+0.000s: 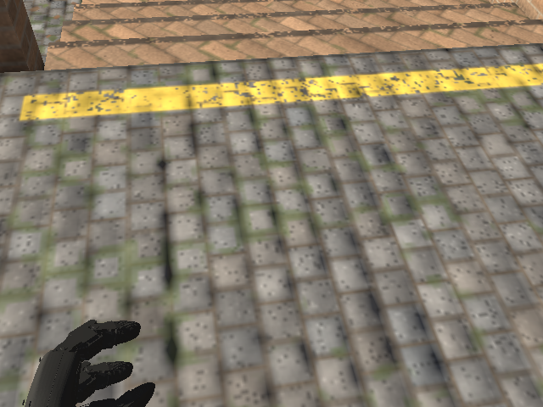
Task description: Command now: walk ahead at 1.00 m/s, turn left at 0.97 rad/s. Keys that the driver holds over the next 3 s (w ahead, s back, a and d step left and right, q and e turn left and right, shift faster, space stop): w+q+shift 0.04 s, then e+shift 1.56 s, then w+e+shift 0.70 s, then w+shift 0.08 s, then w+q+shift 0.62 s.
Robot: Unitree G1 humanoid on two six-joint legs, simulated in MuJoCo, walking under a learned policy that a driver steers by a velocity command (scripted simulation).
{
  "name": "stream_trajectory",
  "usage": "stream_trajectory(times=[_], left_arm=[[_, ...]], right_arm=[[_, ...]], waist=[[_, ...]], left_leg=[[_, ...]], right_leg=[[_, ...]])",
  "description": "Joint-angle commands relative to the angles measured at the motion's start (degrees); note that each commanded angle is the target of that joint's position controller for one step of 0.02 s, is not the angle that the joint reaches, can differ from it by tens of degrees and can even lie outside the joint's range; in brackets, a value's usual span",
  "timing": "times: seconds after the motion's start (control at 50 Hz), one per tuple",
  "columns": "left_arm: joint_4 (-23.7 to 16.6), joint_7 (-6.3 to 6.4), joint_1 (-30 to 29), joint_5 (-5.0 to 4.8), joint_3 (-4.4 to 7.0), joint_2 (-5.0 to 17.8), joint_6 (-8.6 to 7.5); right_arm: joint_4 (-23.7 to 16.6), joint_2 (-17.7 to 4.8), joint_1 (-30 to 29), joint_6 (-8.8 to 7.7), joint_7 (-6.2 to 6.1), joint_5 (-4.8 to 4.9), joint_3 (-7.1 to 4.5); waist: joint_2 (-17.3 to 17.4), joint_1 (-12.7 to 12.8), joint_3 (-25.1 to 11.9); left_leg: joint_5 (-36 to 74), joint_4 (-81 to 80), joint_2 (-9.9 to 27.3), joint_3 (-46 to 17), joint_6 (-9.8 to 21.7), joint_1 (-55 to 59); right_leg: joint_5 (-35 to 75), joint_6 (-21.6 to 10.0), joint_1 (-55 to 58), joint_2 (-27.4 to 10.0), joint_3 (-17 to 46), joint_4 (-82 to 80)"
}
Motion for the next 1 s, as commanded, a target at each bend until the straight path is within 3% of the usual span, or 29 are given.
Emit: stream_trajectory(times=[0.02, 0.06, 0.1, 0.14, 0.16, 0.18, 0.2, 0.22, 0.24, 0.26, 0.28, 0.3, 0.34, 0.38, 0.42, 0.46, 0.5, 0.54, 0.6, 0.64, 0.66, 0.68, 0.7, 0.72, 0.74, 0.78, 0.82, 0.9, 1.0], left_arm=[[-4.88, -0.27, -6.1, 0.17, 0.99, 1.7, -0.15], [-5.95, -0.91, -8.37, -0.83, 1.48, 2.45, -0.61], [-5.97, -1.72, -9.25, -0.65, 2.07, 3.55, -1.42], [-5.51, -2.29, -7.79, -0.64, 2.97, 5.1, -2.01], [-4.09, -2.2, -2.81, -0.59, 3.86, 6.67, -2.18], [-1.88, -2.09, 5.58, -0.53, 4.62, 8.03, -2.31], [1.19, -2.07, 18.34, -0.24, 4.56, 9.31, -1.99], [3.58, -2.73, 21.94, 1.45, 4.43, 12.63, -1.74], [5.38, -3.68, 24.48, -0.46, 4.64, 11.51, -1.43], [2.86, -3.23, 18.99, -1.36, 4.5, 9.02, -0.24], [0.95, -2.88, 13.23, -1.79, 3.59, 7.17, 0.79], [0.59, -2.78, 11.24, -1.84, 3.43, 8.07, 1.28], [1.54, -2.18, 11.82, -1.34, 3.94, 9.38, 1.73], [2.01, -1.74, 11.15, -1.42, 3.93, 8.77, 2.48], [2.17, -0.81, 11.81, -1.39, 4.72, 10.99, 3.77], [1.86, 0.23, 12.22, -2.11, 5.45, 12.67, 5.45], [1.29, 1.19, 12.27, -2.96, 5.55, 12.39, 7.05], [0.81, 2.05, 12.73, -2.97, 5.54, 11.7, 8.43], [0.02, 2.5, 13.53, -2.4, 5.93, 11.19, 9.62], [-0.94, 2.44, 12.32, -2.68, 6.0, 10.47, 10.04], [-1.31, 2.24, 12.59, -3.01, 5.49, 8.72, 10.18], [-0.64, 1.99, 17.59, -2.56, 4.43, 4.94, 10.52], [-2.28, 1.74, 19.18, -3.0, 4.76, 6.4, 10.23], [-2.19, 1.28, 18.83, -2.19, 6.03, 11.92, 9.55], [-0.92, 1.18, 18.27, -2.42, 6.9, 14.5, 9.81], [0.4, 1.4, 19.04, -2.18, 6.8, 12.77, 11.04], [-0.9, 0.87, 17.29, -2.61, 5.86, 10.23, 11.19], [-4.12, 0.26, 11.07, -2.75, 4.76, 8.24, 10.72], [-4.83, -0.67, 9.38, -2.32, 4.17, 7.03, 10.9]], right_arm=[[-4.5, -9.03, -5.72, -0.43, -1.79, 0.49, -2.46], [-3.23, -9.65, -4.16, -0.05, -1.87, 0.55, -2.78], [-0.37, -7.55, -0.4, 0.38, -2.48, 0.34, -2.36], [1.2, -7.67, 0.63, 1.03, -3.19, -0.31, -2.45], [0.9, -8.84, -0.81, 1.13, -3.31, -0.91, -2.81], [-0.08, -10.2, -4.48, 1.1, -2.98, -1.42, -3.02], [-2.09, -8.66, -8.53, 0.98, -2.53, -2.82, -2.31], [-0.45, -1.74, 5.72, 0.86, -1.89, -2.49, -0.73], [1.89, -5.39, 11.82, 0.69, -1.02, -1.05, 0.04], [-0.18, -9.51, 2.23, 0.82, -0.85, -0.64, -0.79], [-4.08, -11.08, -9.56, 0.48, -1.08, -2.08, -0.9], [-6.49, -10.39, -15.84, 0.18, -1.38, -3.08, -0.95], [-8.0, -8.52, -16.12, 0.52, -1.94, -3.74, -0.78], [-7.61, -6.41, -14.45, 0.94, -2.67, -3.19, -0.11], [-7.83, -5.66, -15.89, 1.34, -3.11, -2.93, 0.24], [-7.6, -6.56, -17.42, 2.06, -3.21, -2.68, -0.03], [-8.02, -6.9, -20.95, 2.72, -3.05, -2.45, -0.2], [-8.88, -6.7, -24.75, 2.76, -2.75, -2.06, -0.22], [-9.14, -7.47, -26.68, 1.58, -2.26, -1.52, -0.83], [-8.12, -8.44, -24.15, 0.59, -1.95, -1.11, -1.65], [-7.34, -9.34, -22.17, 0.34, -2.01, -1.19, -2.17], [-7.96, -11.65, -22.18, 0.77, -2.41, -2.13, -2.65], [-8.59, -13.2, -23.53, 1.57, -2.37, -4.59, -2.75], [-8.8, -11.12, -23.92, 1.48, -2.31, -4.59, -2.84], [-9.42, -8.26, -25.69, 1.56, -2.58, -3.75, -2.18], [-9.77, -7.37, -27.13, 2.33, -3.2, -2.61, -1.81], [-9.18, -7.86, -25.91, 2.79, -3.66, -2.89, -1.71], [-7.27, -10.04, -20.8, 3.63, -4.03, -3.41, -2.62], [-6.3, -13.07, -21.5, 3.74, -3.0, -2.84, -4.0]], waist=[[3.76, 1.46, 2.14], [5.67, -0.76, 1.39], [7.44, -3.16, 1.01], [9.18, -2.46, -0.23], [10.13, 0.38, -3.07], [10.41, 5.89, -7.04], [9.11, 11.75, -15.25], [-14.68, 4.38, -26.67], [-19.44, 5.53, -34.04], [-10.8, 7.87, -27.61], [-0.32, 8.31, -18.67], [4.58, 7.05, -11.76], [2.59, 4.02, -9.95], [-0.22, 2.08, -9.8], [-1.2, 1.89, -11.57], [-1.56, 1.89, -13.69], [-2.56, 2.88, -12.6], [-4.67, 4.25, -10.03], [-7.8, 5.32, -7.99], [-9.16, 4.05, -7.51], [-7.15, 3.7, -8.51], [2.47, 6.38, -12.66], [14.58, 8.53, -11.34], [14.74, 8.18, -9.78], [10.47, 7.72, -7.9], [7.1, 7.46, -5.95], [8.0, 6.45, -4.56], [9.57, 2.71, -6.43], [10.01, 2.73, -7.79]], left_leg=[[8.68, -10.9, 7.64, -11.67, 5.26, -14.79], [8.5, -10.15, 8.42, -11.69, 3.56, -13.51], [12.92, -6.28, 10.53, -11.8, 2.08, -5.29], [25.03, -1.07, 12.66, -12.08, 0.52, 4.17], [36.65, 3.72, 12.97, -11.67, -0.61, 7.53], [47.21, 12.68, 12.1, -9.12, -2.68, 8.87], [41.21, 28.88, 10.91, -7.0, -4.81, 2.09], [-8.3, 56.44, 1.48, -3.1, -10.38, -17.45], [-19.65, 64.93, 1.83, -4.57, -11.35, -27.61], [-15.19, 64.99, 5.96, -4.91, -11.33, -30.6], [-11.12, 59.04, 7.59, -2.62, -10.99, -29.91], [-10.65, 55.77, 7.49, -0.88, -11.39, -30.69], [-9.66, 47.63, 8.54, -0.99, -11.56, -26.06], [-11.01, 37.73, 8.65, -0.27, -12.22, -23.91], [-9.04, 30.83, 6.99, 0.74, -13.33, -21.07], [-2.45, 27.01, 5.64, 0.03, -13.82, -18.58], [1.91, 22.93, 4.58, -0.96, -13.85, -17.86], [3.54, 18.11, 3.97, -1.89, -13.7, -17.59], [3.2, 8.89, 3.67, -2.92, -13.24, -14.31], [6.67, -0.87, 5.12, -2.6, -12.03, -8.7], [11.36, -6.85, 9.18, -3.19, -10.26, -2.57], [13.98, -6.62, 21.38, -12.73, -4.91, 6.37], [19.58, -8.34, 30.45, -24.55, 2.61, 5.82], [18.36, -9.32, 32.91, -26.99, 5.4, 3.39], [15.03, -8.34, 29.35, -19.72, 4.0, 1.76], [12.01, -7.75, 23.75, -10.55, 1.21, -0.71], [15.87, -8.89, 22.12, -4.37, 1.88, -2.06], [19.78, -9.42, 24.42, -0.04, 4.44, 4.99], [20.68, -9.09, 26.92, 6.81, 4.05, 3.94]], right_leg=[[12.86, 2.1, 10.38, 5.06, -7.19, -15.72], [18.58, 2.21, 14.59, 6.95, -8.83, -23.52], [25.28, 0.9, 13.79, 6.43, -9.1, -28.85], [23.19, -1.63, 12.53, 7.11, -9.88, -31.3], [20.24, -3.23, 15.9, 8.66, -11.3, -31.05], [21.94, -4.91, 22.84, 9.0, -12.86, -32.5], [31.76, -7.5, 38.5, 2.67, -7.53, -27.51], [49.42, -20.65, 62.4, -13.77, 18.35, -22.76], [35.59, -25.48, 70.84, -17.83, 37.2, -29.22], [22.12, -22.12, 64.71, -13.83, 31.98, -31.71], [22.02, -18.01, 52.61, -9.28, 23.8, -33.33], [27.91, -17.34, 42.98, -7.12, 20.61, -34.58], [34.69, -16.56, 34.85, -3.09, 16.03, -36.14], [38.61, -16.23, 30.33, -1.33, 13.24, -36.2], [40.88, -17.06, 26.45, -1.17, 13.57, -36.02], [33.42, -15.59, 24.12, -0.32, 14.49, -35.91], [18.86, -13.12, 22.02, 1.45, 15.94, -36.56], [6.0, -11.7, 21.05, 2.73, 18.17, -37.35], [0.38, -10.35, 22.83, 3.43, 21.97, -36.33], [1.06, -8.91, 23.44, 4.42, 23.81, -33.55], [-5.41, -7.21, 21.45, 6.69, 22.28, -29.36], [-24.09, -4.81, 16.04, 11.37, 15.15, -17.06], [-30.35, -2.4, 6.6, 16.35, 5.12, -5.5], [-25.99, 0.21, 3.24, 11.03, 2.77, 3.8], [-21.22, 1.69, 2.71, 8.72, 1.29, 7.65], [-15.09, 3.46, 1.85, 7.23, -1.32, 14.75], [-12.16, 4.68, 0.71, 5.14, -5.43, 16.46], [-10.37, 6.27, -1.8, 1.18, -7.64, 9.27], [-9.08, 4.58, 5.87, -0.45, -10.49, -1.72]])
Next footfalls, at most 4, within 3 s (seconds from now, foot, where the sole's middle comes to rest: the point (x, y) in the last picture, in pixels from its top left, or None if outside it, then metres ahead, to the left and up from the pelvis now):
0.20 right None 0.43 -0.14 -0.78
0.68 left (236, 398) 0.51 0.03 -0.78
1.16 right None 0.35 -0.19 -0.78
1.60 left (297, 377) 0.55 -0.12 -0.78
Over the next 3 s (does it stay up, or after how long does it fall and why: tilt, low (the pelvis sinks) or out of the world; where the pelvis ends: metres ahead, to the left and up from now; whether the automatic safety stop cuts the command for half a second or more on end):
stays up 0.12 -1.03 0.00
